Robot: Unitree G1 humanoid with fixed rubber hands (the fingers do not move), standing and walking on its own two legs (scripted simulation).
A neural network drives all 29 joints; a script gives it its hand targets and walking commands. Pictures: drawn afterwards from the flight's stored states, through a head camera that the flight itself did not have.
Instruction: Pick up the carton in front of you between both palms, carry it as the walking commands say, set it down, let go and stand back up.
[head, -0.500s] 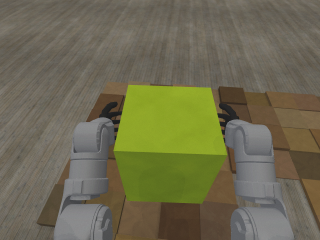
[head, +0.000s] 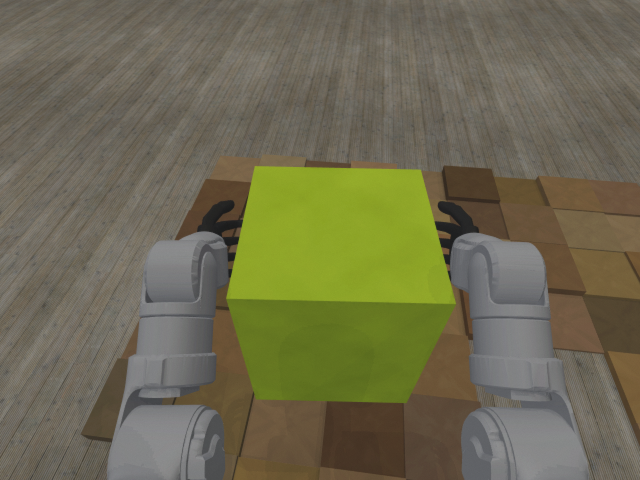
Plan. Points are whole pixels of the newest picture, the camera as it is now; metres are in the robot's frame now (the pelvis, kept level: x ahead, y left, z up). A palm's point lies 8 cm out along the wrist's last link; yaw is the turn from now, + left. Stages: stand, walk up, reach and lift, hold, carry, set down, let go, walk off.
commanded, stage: carry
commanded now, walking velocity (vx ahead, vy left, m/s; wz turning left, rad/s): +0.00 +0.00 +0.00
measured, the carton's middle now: (334, 290) +0.35 +0.00 +0.05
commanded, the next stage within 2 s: none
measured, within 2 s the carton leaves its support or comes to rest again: neither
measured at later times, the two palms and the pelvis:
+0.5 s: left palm (225, 249) +0.35 +0.13 +0.13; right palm (485, 255) +0.34 -0.17 +0.13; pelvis +0.01 -0.02 +0.01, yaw +0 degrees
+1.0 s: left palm (289, 150) +0.54 +0.07 +0.14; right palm (488, 150) +0.55 -0.23 +0.13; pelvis +0.19 -0.09 +0.01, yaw +0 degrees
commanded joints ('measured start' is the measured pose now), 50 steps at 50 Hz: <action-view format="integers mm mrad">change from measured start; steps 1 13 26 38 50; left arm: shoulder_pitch -724 -719 -735 -794 -677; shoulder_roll -1127 -1114 -1139 -1111 -1087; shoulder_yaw -618 -600 -590 -571 -618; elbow -118 -100 -43 -165 -129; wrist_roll -431 -413 -430 -405 -445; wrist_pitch -21 -20 -16 -45 -2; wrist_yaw -242 -243 -247 -236 -295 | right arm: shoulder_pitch -735 -748 -769 -793 -638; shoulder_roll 1091 1103 1075 1176 1055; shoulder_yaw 629 629 606 636 639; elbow -114 -91 -88 -60 -104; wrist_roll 430 444 423 468 341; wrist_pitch -25 -26 -31 -49 -24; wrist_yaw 239 249 234 247 180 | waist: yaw -14 -15 -78 35 56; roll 10 1 135 -69 -129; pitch -467 -444 -310 -377 -355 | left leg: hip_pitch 193 149 439 -531 -581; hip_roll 179 174 318 90 29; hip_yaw -123 -126 -324 -83 18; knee -30 -66 -201 519 215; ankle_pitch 670 502 237 -100 290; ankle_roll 182 179 384 214 223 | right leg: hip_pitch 161 181 -304 554 723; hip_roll -61 -73 32 -266 -145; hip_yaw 38 50 -52 310 99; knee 24 -5 125 -257 -210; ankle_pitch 400 371 -187 303 760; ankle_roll -56 -58 -54 -204 -112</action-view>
